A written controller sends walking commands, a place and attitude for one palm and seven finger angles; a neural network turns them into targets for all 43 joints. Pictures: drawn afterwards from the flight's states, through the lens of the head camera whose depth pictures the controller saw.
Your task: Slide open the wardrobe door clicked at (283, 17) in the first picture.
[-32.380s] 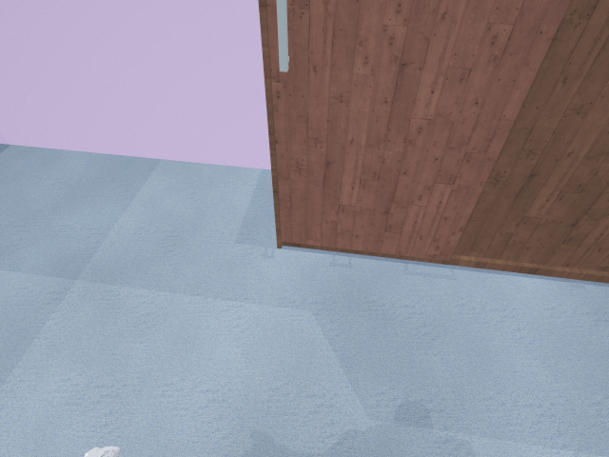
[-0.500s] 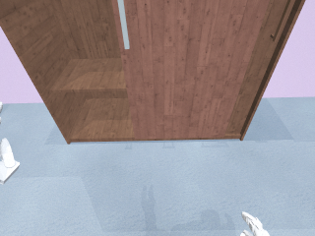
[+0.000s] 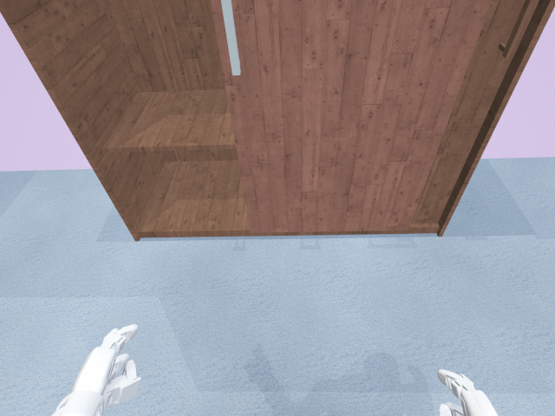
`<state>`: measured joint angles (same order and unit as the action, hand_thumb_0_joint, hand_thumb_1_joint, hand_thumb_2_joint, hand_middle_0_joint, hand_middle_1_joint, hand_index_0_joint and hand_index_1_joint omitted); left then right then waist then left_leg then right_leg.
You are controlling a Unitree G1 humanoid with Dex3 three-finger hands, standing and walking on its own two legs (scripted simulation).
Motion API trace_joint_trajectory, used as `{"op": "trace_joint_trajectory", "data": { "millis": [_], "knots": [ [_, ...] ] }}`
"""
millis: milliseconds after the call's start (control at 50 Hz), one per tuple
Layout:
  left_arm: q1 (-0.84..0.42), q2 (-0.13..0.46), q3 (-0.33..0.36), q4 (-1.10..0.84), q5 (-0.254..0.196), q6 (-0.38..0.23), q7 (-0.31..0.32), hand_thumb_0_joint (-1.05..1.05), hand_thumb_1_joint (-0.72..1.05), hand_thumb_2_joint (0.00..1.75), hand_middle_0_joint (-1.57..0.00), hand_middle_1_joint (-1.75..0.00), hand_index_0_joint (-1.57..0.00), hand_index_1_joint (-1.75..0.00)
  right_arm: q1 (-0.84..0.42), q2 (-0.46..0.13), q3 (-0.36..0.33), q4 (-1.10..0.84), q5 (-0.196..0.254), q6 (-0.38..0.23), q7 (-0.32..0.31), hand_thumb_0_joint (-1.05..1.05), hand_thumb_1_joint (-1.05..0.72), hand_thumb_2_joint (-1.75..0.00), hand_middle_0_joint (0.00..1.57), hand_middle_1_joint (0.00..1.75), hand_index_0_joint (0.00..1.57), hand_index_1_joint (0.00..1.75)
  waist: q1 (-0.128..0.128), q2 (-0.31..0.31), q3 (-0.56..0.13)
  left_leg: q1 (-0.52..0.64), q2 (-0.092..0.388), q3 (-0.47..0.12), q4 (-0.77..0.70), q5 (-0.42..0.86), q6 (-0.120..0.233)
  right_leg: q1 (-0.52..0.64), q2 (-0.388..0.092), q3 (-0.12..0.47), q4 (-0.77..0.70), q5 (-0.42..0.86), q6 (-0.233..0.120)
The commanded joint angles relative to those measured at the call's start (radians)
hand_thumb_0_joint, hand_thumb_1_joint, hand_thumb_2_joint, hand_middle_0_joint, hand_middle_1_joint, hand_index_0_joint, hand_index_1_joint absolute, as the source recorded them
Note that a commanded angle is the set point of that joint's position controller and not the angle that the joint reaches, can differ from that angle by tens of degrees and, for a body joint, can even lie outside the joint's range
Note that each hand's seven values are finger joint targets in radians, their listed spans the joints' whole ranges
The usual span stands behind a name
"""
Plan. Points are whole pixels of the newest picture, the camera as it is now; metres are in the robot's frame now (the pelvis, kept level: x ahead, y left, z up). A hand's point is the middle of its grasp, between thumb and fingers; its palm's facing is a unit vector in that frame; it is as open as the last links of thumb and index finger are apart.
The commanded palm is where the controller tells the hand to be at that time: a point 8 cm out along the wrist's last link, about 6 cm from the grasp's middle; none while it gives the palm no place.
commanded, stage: let the arm hang, fingers relaxed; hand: left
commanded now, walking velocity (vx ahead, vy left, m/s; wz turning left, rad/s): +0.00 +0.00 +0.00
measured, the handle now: (227, 2) +0.97 +0.15 +0.23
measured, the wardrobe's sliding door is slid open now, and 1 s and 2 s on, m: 0.54 0.54 0.54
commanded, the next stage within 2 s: look to check the result in 0.92 s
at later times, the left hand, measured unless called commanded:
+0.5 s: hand out of the picture +0.05 +0.28 -0.15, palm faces -0.08 -0.94 -0.33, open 7.3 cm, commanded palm none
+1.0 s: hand out of the picture +0.15 +0.27 -0.14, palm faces -0.11 -0.95 -0.30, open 7.3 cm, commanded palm none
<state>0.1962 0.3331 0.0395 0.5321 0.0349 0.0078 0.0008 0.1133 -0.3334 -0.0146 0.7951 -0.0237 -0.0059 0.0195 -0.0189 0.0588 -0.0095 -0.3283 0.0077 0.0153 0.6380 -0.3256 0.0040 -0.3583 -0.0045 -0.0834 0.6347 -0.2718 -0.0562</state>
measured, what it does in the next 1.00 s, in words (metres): shifts its weight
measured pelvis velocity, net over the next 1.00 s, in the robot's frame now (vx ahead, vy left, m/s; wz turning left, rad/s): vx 0.04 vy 0.05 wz -0.05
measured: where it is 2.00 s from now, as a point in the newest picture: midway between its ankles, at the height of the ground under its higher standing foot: outside the picture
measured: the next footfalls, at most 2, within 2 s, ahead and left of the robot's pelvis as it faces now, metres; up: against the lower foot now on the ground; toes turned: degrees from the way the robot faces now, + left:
none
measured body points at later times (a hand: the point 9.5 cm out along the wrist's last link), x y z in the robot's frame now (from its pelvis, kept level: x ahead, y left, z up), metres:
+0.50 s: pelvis +0.01 +0.04 +0.02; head +0.04 +0.04 +0.47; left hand +0.05 +0.33 -0.12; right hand +0.03 -0.23 -0.13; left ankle +0.02 +0.13 -0.72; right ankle +0.04 -0.09 -0.72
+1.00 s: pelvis +0.04 +0.05 +0.02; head +0.06 +0.05 +0.47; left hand +0.15 +0.32 -0.12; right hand +0.10 -0.25 -0.11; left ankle +0.02 +0.13 -0.72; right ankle +0.04 -0.09 -0.72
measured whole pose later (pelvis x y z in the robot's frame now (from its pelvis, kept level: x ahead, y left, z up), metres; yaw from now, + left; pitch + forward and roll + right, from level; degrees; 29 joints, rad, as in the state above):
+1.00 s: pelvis +0.04 +0.05 +0.02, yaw -3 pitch -1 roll +0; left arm 0.07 0.31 -0.01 1.12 0.02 -0.01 0.00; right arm 0.08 -0.33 0.00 1.12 -0.02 -0.01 0.00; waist -0.02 -0.02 0.05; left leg -0.09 -0.04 0.08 0.29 -0.19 0.06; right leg -0.15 -0.04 -0.01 0.32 -0.15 0.03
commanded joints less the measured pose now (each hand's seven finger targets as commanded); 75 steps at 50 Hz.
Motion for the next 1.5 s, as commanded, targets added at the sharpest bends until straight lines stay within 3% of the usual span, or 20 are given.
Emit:
{"op": "trace_joint_trajectory", "data": {
  "millis": [0, 20, 60, 80, 120, 160, 320, 400, 480, 680, 840, 900, 1060, 1400, 1480],
  "knots": [
    [-0.08, 0.192, 0.018, 0.123, -0.005, -0.029, 0.011, 0.0, 0.9, 0.9, -0.2, -0.3, -0.2, -0.3, 0.055, -0.138, -0.045, -0.019, 0.002, 0.013, -0.014, 0.0, -0.9, -0.9, 0.2, 0.3, 0.2, 0.3, -0.022, -0.163, -0.056, 0.081, 0.039, -0.058, -0.098, 0.09, 0.018, 0.114, -0.221, 0.27, -0.241, 0.263, -0.058],
    [-0.096, 0.173, 0.008, 0.169, -0.011, -0.027, 0.011, 0.0, 0.9, 0.9, -0.2, -0.3, -0.2, -0.3, 0.039, -0.13, -0.034, 0.007, -0.001, 0.012, -0.015, 0.0, -0.9, -0.9, 0.2, 0.3, 0.2, 0.3, -0.016, -0.082, -0.051, 0.122, 0.065, -0.081, -0.169, 0.17, 0.022, 0.092, -0.183, 0.235, -0.238, 0.176, -0.026],
    [-0.098, 0.139, -0.009, 0.258, -0.015, -0.016, 0.007, 0.0, 0.9, 0.9, -0.2, -0.3, -0.2, -0.3, -0.014, -0.119, -0.013, 0.046, -0.006, 0.013, -0.015, 0.0, -0.9, -0.9, 0.2, 0.3, 0.2, 0.3, 0.012, 0.06, 0.011, 0.048, 0.1, -0.121, -0.289, 0.087, 0.034, 0.119, -0.107, 0.193, -0.278, -0.042, 0.024],
    [-0.078, 0.134, -0.01, 0.304, -0.016, -0.015, 0.005, 0.0, 0.9, 0.9, -0.2, -0.3, -0.2, -0.3, -0.018, -0.121, -0.009, 0.069, -0.007, 0.011, -0.018, 0.0, -0.9, -0.9, 0.2, 0.3, 0.2, 0.3, 0.022, 0.065, 0.01, 0.029, 0.103, -0.124, -0.321, 0.046, 0.037, 0.155, -0.093, 0.19, -0.289, -0.054, 0.027],
    [-0.043, 0.121, -0.011, 0.375, -0.017, -0.02, 0.004, 0.0, 0.9, 0.9, -0.2, -0.3, -0.2, -0.3, -0.001, -0.116, -0.006, 0.112, -0.003, 0.007, -0.024, 0.0, -0.9, -0.9, 0.2, 0.3, 0.2, 0.3, 0.027, 0.042, -0.025, 0.047, 0.1, -0.109, -0.331, 0.033, 0.032, 0.205, -0.1, 0.19, -0.317, -0.034, 0.024],
    [-0.028, 0.111, -0.006, 0.427, -0.018, -0.024, 0.006, 0.0, 0.9, 0.9, -0.2, -0.3, -0.2, -0.3, 0.03, -0.112, -0.009, 0.153, -0.004, 0.005, -0.029, 0.0, -0.9, -0.9, 0.2, 0.3, 0.2, 0.3, 0.023, 0.07, -0.04, 0.073, 0.091, -0.096, -0.335, 0.006, 0.031, 0.212, -0.105, 0.198, -0.343, -0.038, 0.015],
    [-0.033, 0.11, -0.014, 0.546, -0.019, -0.026, 0.008, 0.0, 0.9, 0.9, -0.2, -0.3, -0.2, -0.3, 0.073, -0.121, -0.019, 0.245, 0.006, -0.004, -0.041, 0.0, -0.9, -0.9, 0.2, 0.3, 0.2, 0.3, 0.018, -0.031, 0.0, 0.117, 0.121, -0.105, -0.364, 0.105, 0.04, 0.207, -0.105, 0.154, -0.328, 0.086, 0.017],
    [-0.047, 0.123, -0.015, 0.566, -0.018, -0.024, 0.012, 0.0, 0.9, 0.9, -0.2, -0.3, -0.2, -0.3, 0.067, -0.133, -0.022, 0.266, 0.008, -0.004, -0.04, 0.0, -0.9, -0.9, 0.2, 0.3, 0.2, 0.3, 0.019, -0.032, 0.012, 0.127, 0.126, -0.105, -0.377, 0.132, 0.042, 0.208, -0.104, 0.152, -0.317, 0.113, 0.022],
    [-0.07, 0.132, -0.018, 0.573, -0.017, -0.025, 0.013, 0.0, 0.9, 0.9, -0.2, -0.3, -0.2, -0.3, 0.045, -0.135, -0.022, 0.28, 0.007, -0.004, -0.036, 0.0, -0.9, -0.9, 0.2, 0.3, 0.2, 0.3, 0.016, -0.086, 0.012, 0.148, 0.126, -0.103, -0.388, 0.151, 0.042, 0.203, -0.11, 0.152, -0.319, 0.125, 0.03],
    [-0.13, 0.157, -0.017, 0.548, -0.013, -0.033, 0.016, 0.0, 0.9, 0.9, -0.2, -0.3, -0.2, -0.3, -0.03, -0.153, -0.02, 0.283, 0.007, -0.01, -0.024, 0.0, -0.9, -0.9, 0.2, 0.3, 0.2, 0.3, 0.013, -0.082, 0.0, 0.201, 0.122, -0.086, -0.4, 0.251, 0.032, 0.214, -0.122, 0.155, -0.326, 0.196, 0.044],
    [-0.154, 0.175, -0.01, 0.532, -0.013, -0.04, 0.014, 0.0, 0.9, 0.9, -0.2, -0.3, -0.2, -0.3, -0.063, -0.183, -0.023, 0.275, 0.006, -0.018, -0.024, 0.0, -0.9, -0.9, 0.2, 0.3, 0.2, 0.3, 0.011, -0.036, -0.027, 0.237, 0.122, -0.081, -0.404, 0.326, 0.026, 0.247, -0.127, 0.157, -0.331, 0.244, 0.04],
    [-0.151, 0.185, -0.008, 0.53, -0.014, -0.043, 0.014, 0.0, 0.9, 0.9, -0.2, -0.3, -0.2, -0.3, -0.065, -0.194, -0.024, 0.27, 0.01, -0.019, -0.024, 0.0, -0.9, -0.9, 0.2, 0.3, 0.2, 0.3, 0.01, -0.056, -0.04, 0.252, 0.124, -0.079, -0.398, 0.355, 0.026, 0.257, -0.129, 0.155, -0.334, 0.274, 0.038],
    [-0.152, 0.197, -0.01, 0.541, -0.018, -0.041, 0.012, 0.0, 0.9, 0.9, -0.2, -0.3, -0.2, -0.3, -0.068, -0.212, -0.024, 0.277, 0.01, -0.017, -0.027, 0.0, -0.9, -0.9, 0.2, 0.3, 0.2, 0.3, 0.007, -0.035, -0.035, 0.266, 0.126, -0.075, -0.406, 0.35, 0.023, 0.27, -0.134, 0.156, -0.348, 0.28, 0.033],
    [-0.147, 0.212, -0.01, 0.549, -0.019, -0.045, 0.015, 0.0, 0.9, 0.9, -0.2, -0.3, -0.2, -0.3, -0.061, -0.222, -0.024, 0.278, 0.013, -0.017, -0.028, 0.0, -0.9, -0.9, 0.2, 0.3, 0.2, 0.3, 0.006, -0.066, -0.062, 0.298, 0.131, -0.073, -0.398, 0.417, 0.022, 0.298, -0.138, 0.156, -0.348, 0.36, 0.028],
    [-0.153, 0.209, -0.012, 0.548, -0.019, -0.044, 0.014, 0.0, 0.9, 0.9, -0.2, -0.3, -0.2, -0.3, -0.067, -0.219, -0.024, 0.281, 0.011, -0.016, -0.028, 0.0, -0.9, -0.9, 0.2, 0.3, 0.2, 0.3, 0.006, -0.062, -0.035, 0.287, 0.131, -0.072, -0.411, 0.38, 0.02, 0.288, -0.138, 0.157, -0.357, 0.334, 0.029]
  ]
}}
